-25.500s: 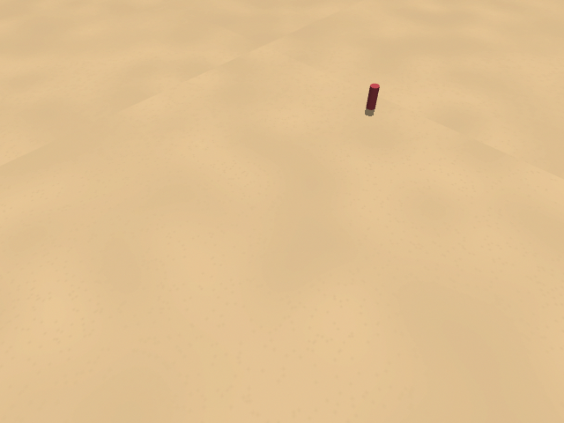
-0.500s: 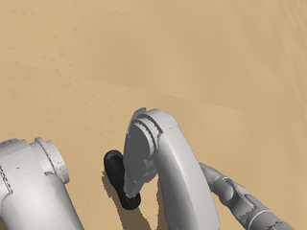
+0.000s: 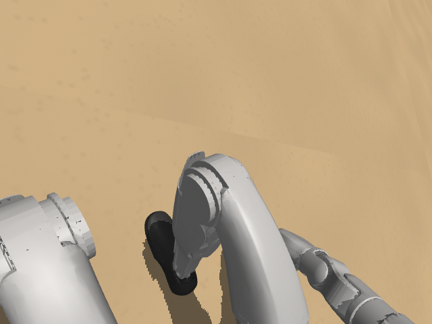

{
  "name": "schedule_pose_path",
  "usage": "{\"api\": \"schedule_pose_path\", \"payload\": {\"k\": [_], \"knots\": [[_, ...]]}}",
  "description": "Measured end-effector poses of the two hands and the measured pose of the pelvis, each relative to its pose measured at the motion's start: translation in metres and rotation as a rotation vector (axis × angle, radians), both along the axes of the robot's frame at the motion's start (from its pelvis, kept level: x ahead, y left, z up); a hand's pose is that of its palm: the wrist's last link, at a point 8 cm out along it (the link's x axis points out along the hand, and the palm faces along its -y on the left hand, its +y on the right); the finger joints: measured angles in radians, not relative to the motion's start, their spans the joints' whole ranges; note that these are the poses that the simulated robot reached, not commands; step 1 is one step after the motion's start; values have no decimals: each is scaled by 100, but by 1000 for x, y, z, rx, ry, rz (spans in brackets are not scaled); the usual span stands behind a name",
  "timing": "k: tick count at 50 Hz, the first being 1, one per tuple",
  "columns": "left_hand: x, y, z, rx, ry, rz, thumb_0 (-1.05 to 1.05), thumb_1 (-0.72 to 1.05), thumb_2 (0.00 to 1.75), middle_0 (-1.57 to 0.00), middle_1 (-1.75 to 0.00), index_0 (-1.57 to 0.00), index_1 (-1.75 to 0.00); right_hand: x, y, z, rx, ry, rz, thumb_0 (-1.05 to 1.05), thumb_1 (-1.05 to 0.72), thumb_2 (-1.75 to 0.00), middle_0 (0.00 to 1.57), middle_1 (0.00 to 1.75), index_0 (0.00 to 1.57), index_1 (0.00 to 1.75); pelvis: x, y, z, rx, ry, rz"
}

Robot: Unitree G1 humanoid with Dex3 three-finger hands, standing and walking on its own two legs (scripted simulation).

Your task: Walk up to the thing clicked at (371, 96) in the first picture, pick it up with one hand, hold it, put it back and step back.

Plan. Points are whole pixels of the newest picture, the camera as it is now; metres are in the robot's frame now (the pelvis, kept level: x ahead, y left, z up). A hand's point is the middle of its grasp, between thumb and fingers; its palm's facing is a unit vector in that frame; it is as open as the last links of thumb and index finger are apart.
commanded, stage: withdraw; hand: left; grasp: from the side
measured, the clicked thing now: out of the picture +0.44 +0.29 -0.21
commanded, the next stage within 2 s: rise in 0.16 s
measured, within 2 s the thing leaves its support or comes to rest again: neither
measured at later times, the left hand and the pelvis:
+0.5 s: hand out of the picture +0.37 +0.40 -0.05, palm faces +0.35 -0.90 -0.28, open 17.2 cm; pelvis +0.01 -0.01 +0.04, yaw +6 degrees
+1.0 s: hand out of the picture +0.25 +0.33 +0.14, palm faces +0.35 -0.81 -0.46, open 16.8 cm; pelvis +0.04 -0.02 +0.24, yaw +15 degrees
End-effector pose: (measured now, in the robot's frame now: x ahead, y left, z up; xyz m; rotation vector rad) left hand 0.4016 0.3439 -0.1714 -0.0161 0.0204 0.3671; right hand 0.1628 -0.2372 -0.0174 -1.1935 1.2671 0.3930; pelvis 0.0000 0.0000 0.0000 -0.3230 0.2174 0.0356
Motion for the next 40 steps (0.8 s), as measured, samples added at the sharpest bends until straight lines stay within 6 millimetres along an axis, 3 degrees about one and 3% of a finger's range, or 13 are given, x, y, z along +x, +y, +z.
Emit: {"api": "schedule_pose_path", "payload": {"k": [4,10,21,31,35,40], "knots": [[-2,20,19,45,-48,8,-1,-37,20,-26,-21,-26,-20,-1,-1,0,2,-7,-28,-1,-91,-89,21,30,20,30,1,0,2,3,11,4],[-18,50,65,102,-50,-32,-1,-43,14,-20,-15,-20,-15,8,-1,-1,64,-52,-94,0,-91,-90,21,30,21,30,5,-3,10,22,68,22],[-57,73,108,129,214,-33,-1,-51,10,-12,-10,-12,-9,40,7,-2,229,-214,-258,0,-92,-90,21,30,21,30,5,-7,31,71,165,52],[-103,120,199,298,422,145,-1,-50,11,-9,-8,-8,-8,37,6,0,333,-195,-459,0,-92,-90,21,30,20,30,10,-10,70,117,299,87],[-126,110,228,323,530,165,-1,-48,11,-8,-8,-7,-8,36,5,5,367,-173,-542,0,-91,-90,21,30,20,30,15,-11,94,141,348,100],[-149,69,258,299,643,131,-1,-47,11,-7,-8,-7,-8,48,8,35,416,-193,-598,0,-91,-90,21,30,20,30,20,-14,136,167,372,113]]}}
